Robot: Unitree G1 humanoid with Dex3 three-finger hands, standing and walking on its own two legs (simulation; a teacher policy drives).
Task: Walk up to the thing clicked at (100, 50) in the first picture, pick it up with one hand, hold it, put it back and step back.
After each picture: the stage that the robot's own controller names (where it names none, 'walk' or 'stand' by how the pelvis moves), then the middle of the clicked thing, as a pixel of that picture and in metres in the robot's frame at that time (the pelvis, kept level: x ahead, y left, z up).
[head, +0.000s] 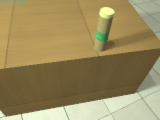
stand; (103, 31) +0.70 -0.14 -0.05
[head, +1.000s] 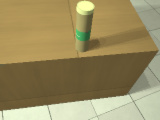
walk; (83, 29) +0.61 -0.02 -0.01
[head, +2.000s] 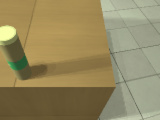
stand; (15, 56) +0.44 +0.26 -0.01
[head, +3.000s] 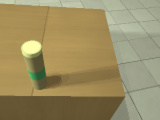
stand; (36, 68) +0.45 +0.18 -0.05
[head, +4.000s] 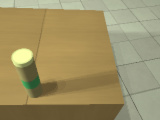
stand; (29, 76) +0.41 +0.20 -0.05
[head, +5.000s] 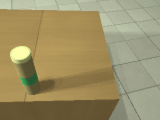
stand; (27, 73) +0.43 +0.22 -0.05
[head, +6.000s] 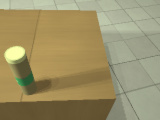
stand; (23, 73) +0.43 +0.23 -0.05
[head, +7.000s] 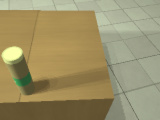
stand; (21, 73) +0.43 +0.24 -0.05
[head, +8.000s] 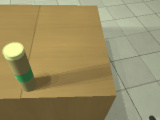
rise first; (22, 70) +0.43 +0.24 -0.05
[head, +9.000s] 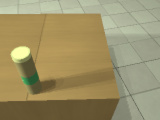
go down; (28, 73) +0.44 +0.24 -0.05
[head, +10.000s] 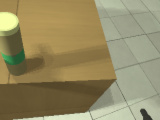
go down; (12, 49) +0.44 +0.21 +0.02
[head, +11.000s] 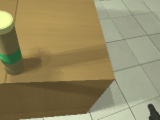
approach; (8, 48) +0.45 +0.21 +0.03
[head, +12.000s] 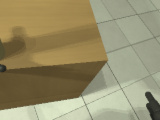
close; out of the picture +0.47 +0.23 +0.07
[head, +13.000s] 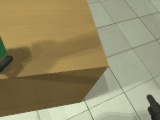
lift; out of the picture +0.44 +0.22 +0.06
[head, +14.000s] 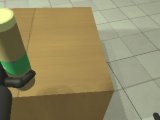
lift; (13, 56) +0.34 +0.18 +0.17
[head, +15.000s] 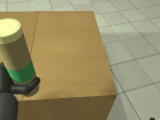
hold; (19, 64) +0.33 +0.18 +0.15
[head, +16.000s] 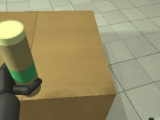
hold; (21, 65) +0.33 +0.17 +0.14
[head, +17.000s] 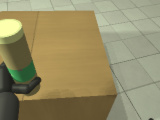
crouch; (20, 63) +0.33 +0.17 +0.14
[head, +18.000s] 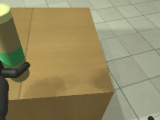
crouch; (9, 48) +0.39 +0.21 +0.14
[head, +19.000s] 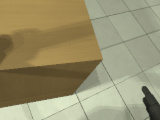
lower; out of the picture +0.47 +0.25 +0.06
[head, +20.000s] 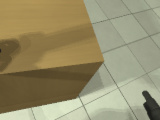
lower; out of the picture +0.47 +0.24 +0.07
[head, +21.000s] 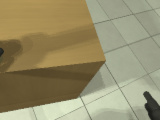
lower; out of the picture +0.46 +0.23 +0.07
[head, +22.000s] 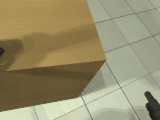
lower; out of the picture +0.46 +0.23 +0.07
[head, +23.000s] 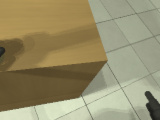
loosen; out of the picture +0.46 +0.23 +0.07
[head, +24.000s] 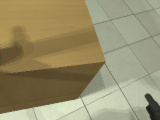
withdraw; out of the picture +0.45 +0.23 +0.06
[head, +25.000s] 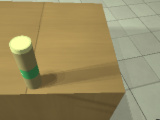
sink last; (28, 66) +0.43 +0.22 +0.00
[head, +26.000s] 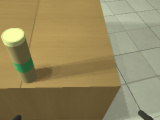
stand; (22, 59) +0.45 +0.23 +0.01
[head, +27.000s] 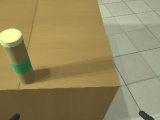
stand; (20, 60) +0.45 +0.23 +0.02
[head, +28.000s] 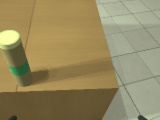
stand; (17, 62) +0.43 +0.23 +0.01
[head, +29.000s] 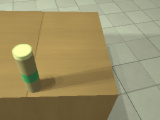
stand; (28, 70) +0.45 +0.22 -0.05
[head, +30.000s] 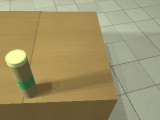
stand; (24, 76) +0.42 +0.23 -0.05
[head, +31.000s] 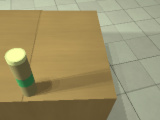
stand; (23, 75) +0.42 +0.23 -0.05
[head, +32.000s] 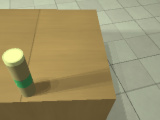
walk; (21, 75) +0.42 +0.24 -0.05
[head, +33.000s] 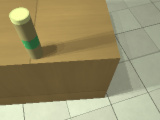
walk; (29, 37) +0.55 +0.22 -0.03
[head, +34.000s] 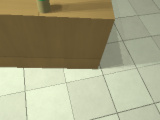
walk; out of the picture +0.84 +0.18 -0.02
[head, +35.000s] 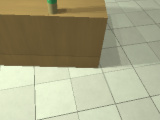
stand; out of the picture +1.08 +0.21 -0.03
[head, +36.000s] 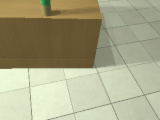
stand; out of the picture +1.07 +0.21 -0.05
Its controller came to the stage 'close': yes
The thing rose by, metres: 0.20
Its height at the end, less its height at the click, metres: +0.00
